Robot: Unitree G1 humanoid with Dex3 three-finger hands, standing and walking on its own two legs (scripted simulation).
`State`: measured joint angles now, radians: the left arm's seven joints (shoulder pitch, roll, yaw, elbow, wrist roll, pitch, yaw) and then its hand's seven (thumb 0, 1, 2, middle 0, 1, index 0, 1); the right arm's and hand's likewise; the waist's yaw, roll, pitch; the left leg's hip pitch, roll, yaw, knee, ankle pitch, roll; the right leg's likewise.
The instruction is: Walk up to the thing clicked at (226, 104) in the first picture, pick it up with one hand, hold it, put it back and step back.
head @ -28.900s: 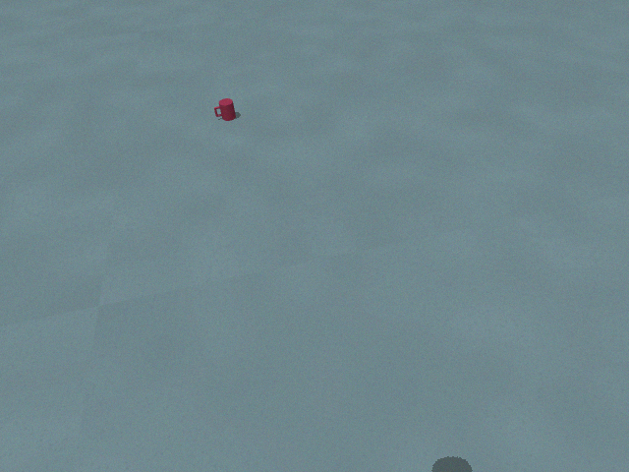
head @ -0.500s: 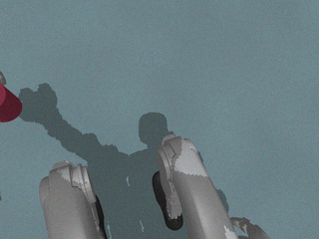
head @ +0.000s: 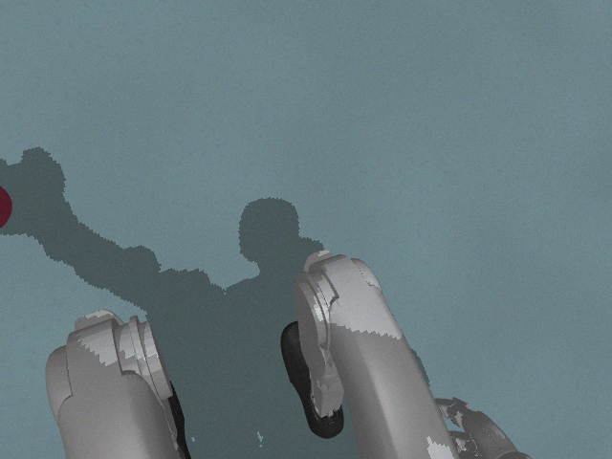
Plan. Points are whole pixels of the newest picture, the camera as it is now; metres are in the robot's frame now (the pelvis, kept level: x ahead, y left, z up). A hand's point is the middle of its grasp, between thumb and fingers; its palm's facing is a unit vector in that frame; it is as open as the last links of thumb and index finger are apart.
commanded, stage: lower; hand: left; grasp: from above
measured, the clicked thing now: out of the picture +0.48 +0.35 -0.22
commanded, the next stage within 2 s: rest in 0.12 s
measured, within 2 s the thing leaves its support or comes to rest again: neither
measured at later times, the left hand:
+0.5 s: hand out of the picture +0.48 +0.34 -0.22, palm faces -0.49 -0.09 -0.87, open 10.9 cm
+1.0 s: hand out of the picture +0.48 +0.34 -0.24, palm faces -0.47 -0.09 -0.88, open 10.9 cm
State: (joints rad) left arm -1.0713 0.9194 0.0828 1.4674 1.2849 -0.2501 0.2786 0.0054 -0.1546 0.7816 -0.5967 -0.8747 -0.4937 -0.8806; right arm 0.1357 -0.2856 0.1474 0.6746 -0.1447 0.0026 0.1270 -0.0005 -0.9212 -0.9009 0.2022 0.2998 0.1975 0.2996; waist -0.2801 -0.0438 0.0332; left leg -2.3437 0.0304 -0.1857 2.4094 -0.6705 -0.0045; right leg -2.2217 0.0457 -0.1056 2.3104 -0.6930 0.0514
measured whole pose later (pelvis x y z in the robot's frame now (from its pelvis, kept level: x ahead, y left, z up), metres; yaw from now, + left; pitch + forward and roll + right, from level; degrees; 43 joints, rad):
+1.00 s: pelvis +0.00 +0.00 -0.02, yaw -3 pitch +30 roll -14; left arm -1.09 1.05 0.10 1.61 1.30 -0.24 0.43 0.01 -0.15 0.78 -0.60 -0.87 -0.50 -0.87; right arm 0.10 -0.30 0.26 0.63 -0.20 -0.08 0.14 0.00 -0.91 -0.90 0.20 0.30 0.20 0.30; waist -0.34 -0.11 0.13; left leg -2.37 0.03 -0.25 2.51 -0.69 0.00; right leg -2.23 0.07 -0.15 2.36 -0.69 0.06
